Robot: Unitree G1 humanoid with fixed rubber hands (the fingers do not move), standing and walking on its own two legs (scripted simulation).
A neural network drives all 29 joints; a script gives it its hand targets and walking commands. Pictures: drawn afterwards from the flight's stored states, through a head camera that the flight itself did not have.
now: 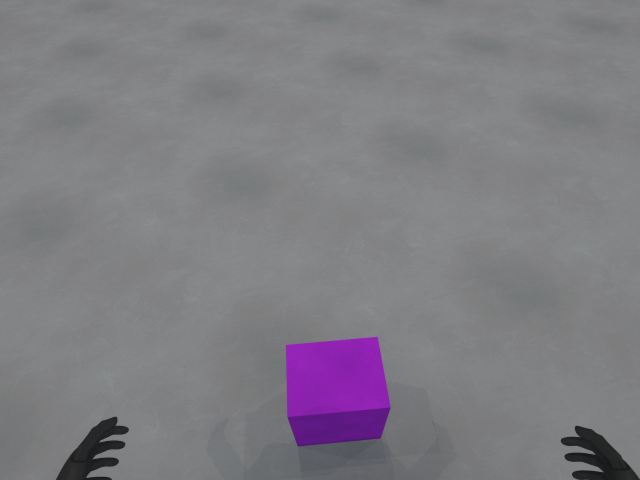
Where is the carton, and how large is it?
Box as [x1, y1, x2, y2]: [286, 337, 390, 445]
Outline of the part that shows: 377,337 286,345 287,416 297,445 380,438 390,406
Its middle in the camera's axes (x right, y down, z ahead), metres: +0.04 +0.41 +1.08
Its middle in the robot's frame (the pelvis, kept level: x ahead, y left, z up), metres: +0.43 +0.00 -0.63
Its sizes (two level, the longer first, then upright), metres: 0.242 0.180 0.291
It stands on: the floor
